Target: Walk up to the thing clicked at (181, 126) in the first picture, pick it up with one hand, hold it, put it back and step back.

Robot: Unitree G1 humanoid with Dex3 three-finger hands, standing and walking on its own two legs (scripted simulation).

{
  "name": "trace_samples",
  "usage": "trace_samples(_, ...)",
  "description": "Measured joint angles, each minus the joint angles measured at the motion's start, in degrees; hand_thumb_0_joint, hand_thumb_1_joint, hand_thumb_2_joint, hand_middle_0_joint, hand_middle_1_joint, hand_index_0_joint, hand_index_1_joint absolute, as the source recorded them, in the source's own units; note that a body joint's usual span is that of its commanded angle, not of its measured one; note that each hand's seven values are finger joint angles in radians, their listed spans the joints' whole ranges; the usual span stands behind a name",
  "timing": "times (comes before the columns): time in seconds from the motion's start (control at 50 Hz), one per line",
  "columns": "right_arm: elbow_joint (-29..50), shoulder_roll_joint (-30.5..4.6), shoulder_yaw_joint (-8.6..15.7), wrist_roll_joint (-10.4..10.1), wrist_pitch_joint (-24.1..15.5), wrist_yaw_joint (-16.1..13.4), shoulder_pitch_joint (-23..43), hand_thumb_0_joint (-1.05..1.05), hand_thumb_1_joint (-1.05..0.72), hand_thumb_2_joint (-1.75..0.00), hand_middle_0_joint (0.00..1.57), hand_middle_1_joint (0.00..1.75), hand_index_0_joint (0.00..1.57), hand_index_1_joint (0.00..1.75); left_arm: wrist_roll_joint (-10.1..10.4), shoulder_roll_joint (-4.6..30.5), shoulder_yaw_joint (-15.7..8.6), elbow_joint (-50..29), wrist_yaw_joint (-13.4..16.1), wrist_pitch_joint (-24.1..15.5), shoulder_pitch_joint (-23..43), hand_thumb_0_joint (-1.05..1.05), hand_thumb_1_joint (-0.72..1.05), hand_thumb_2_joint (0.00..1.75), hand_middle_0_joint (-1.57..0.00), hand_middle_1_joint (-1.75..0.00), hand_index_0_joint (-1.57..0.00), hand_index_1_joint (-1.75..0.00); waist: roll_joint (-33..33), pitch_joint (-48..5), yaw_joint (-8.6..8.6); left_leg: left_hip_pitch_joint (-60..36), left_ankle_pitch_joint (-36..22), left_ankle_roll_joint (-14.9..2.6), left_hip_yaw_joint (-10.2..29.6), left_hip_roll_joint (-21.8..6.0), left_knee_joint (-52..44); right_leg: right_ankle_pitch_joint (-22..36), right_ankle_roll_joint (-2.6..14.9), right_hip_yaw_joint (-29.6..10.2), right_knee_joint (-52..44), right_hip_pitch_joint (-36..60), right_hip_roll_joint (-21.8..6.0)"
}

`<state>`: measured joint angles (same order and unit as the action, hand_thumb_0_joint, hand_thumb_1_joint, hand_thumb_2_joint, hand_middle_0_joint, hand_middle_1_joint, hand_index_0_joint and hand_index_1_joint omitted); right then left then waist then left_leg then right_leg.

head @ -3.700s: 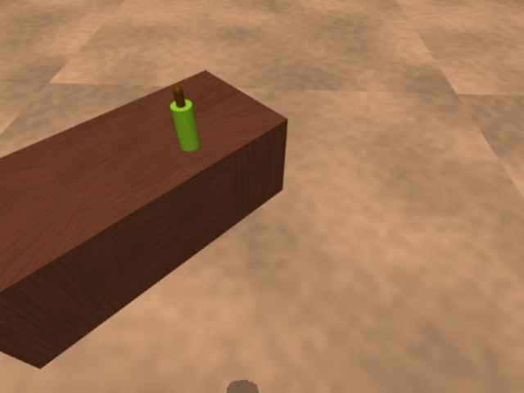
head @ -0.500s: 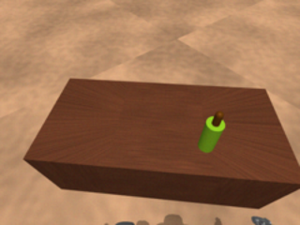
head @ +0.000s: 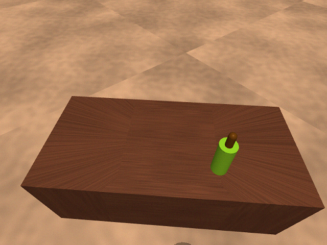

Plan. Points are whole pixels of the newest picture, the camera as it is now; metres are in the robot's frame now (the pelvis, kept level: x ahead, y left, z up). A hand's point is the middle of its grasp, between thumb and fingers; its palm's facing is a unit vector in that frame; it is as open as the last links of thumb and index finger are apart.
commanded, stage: walk up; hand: right
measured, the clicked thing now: (225, 152) +0.50 -0.22 -0.20
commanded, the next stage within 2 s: stand in 0.52 s
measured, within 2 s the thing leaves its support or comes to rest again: neither
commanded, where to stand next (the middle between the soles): +0.05 +0.01 m, yaw -3 degrees
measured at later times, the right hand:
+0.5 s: hand out of the picture +0.09 -0.26 -0.15, palm faces +0.02 +0.95 -0.32, open 7.4 cm
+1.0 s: hand out of the picture +0.09 -0.26 -0.15, palm faces +0.00 +0.94 -0.33, open 7.4 cm
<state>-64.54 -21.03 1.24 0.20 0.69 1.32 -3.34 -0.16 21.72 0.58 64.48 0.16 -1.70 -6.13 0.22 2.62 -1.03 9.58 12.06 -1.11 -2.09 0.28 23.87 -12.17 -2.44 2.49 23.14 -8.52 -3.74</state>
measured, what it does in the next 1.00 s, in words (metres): stands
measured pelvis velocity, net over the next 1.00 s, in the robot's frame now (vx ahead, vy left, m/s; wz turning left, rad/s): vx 0.00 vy -0.01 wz -0.01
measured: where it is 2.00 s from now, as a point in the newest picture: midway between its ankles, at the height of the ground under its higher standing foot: outside the picture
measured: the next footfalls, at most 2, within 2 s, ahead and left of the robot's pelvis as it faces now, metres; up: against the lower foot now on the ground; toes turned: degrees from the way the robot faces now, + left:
none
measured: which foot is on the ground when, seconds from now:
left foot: down 0.00-1.00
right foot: down 0.00-1.00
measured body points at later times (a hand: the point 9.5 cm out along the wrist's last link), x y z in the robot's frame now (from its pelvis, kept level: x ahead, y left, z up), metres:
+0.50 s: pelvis +0.01 +0.00 +0.00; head +0.02 -0.01 +0.45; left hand +0.10 +0.30 -0.12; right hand +0.09 -0.31 -0.13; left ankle +0.01 +0.11 -0.74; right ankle +0.00 -0.15 -0.74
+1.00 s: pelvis +0.00 -0.01 +0.01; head +0.01 -0.01 +0.46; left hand +0.08 +0.29 -0.13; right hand +0.09 -0.31 -0.13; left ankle +0.01 +0.11 -0.74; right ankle +0.00 -0.15 -0.74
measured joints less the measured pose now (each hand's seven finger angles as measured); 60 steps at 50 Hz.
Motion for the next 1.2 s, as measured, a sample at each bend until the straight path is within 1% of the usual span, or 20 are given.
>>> trace_samples(0.18, -1.05, 0.15, 0.31, 0.07, -0.01, -0.11, -0.63, 0.00, -0.91, -0.89, 0.20, 0.30, 0.20, 0.30, -0.26, -0.66, -0.36, 1.08, -0.08, 0.17, 0.60, 0.00, 0.91, 0.89, -0.20, -0.30, -0.21, -0.30, 0.34, -0.27, 0.44, -1.68, -0.86, 0.24, -0.13, -0.07, -2.46, 0.65, 0.12, -0.07, -2.03, 1.40, 0.15)
trace_samples(0.52, -1.42, 0.58, 0.72, 0.29, 0.14, -0.27, -1.52, 0.00, -0.91, -0.89, 0.20, 0.30, 0.20, 0.30, -0.55, -1.41, -0.81, 1.12, 0.16, 0.51, 0.96, 0.00, 0.91, 0.89, -0.20, -0.30, -0.21, -0.30, 0.51, -0.38, 0.84, -2.81, -0.70, 0.31, -0.66, -0.23, -3.63, 0.67, 0.10, -0.56, -3.13, 2.26, 0.35)
trace_samples(0.62, -1.52, 1.10, 0.06, 0.03, -0.70, -0.69, -1.14, 0.00, -0.91, -0.89, 0.20, 0.30, 0.20, 0.30, -0.05, -1.35, -0.79, 0.81, 0.04, 1.05, 1.44, 0.00, 0.91, 0.89, -0.20, -0.30, -0.21, -0.30, -0.09, 0.04, 1.08, -3.58, -1.54, 0.49, -0.60, -0.17, -5.12, 1.22, 0.15, -0.48, -4.15, 2.83, 0.33)
trace_samples(0.76, -1.43, 1.53, -0.50, -0.04, -1.15, -0.93, -0.25, 0.00, -0.91, -0.89, 0.20, 0.30, 0.20, 0.30, -0.14, -1.81, -0.64, 0.53, -0.32, 1.34, 1.72, 0.00, 0.91, 0.89, -0.20, -0.30, -0.21, -0.30, -0.37, 0.29, 1.13, -4.07, -2.46, 0.80, -0.42, -0.47, -6.32, 2.17, 0.41, -0.28, -5.49, 3.43, 0.68)
trace_samples(1.2, -2.03, 1.09, -0.75, 0.18, -0.97, -0.77, -1.54, 0.00, -0.91, -0.89, 0.20, 0.30, 0.20, 0.30, -0.29, -1.78, -0.67, 0.97, -0.62, 1.48, -0.52, 0.00, 0.91, 0.89, -0.20, -0.30, -0.21, -0.30, 0.19, 0.29, 0.85, -3.32, -3.27, 1.65, 0.35, -1.40, -6.54, 2.85, 1.34, 0.47, -5.97, 3.00, 1.64)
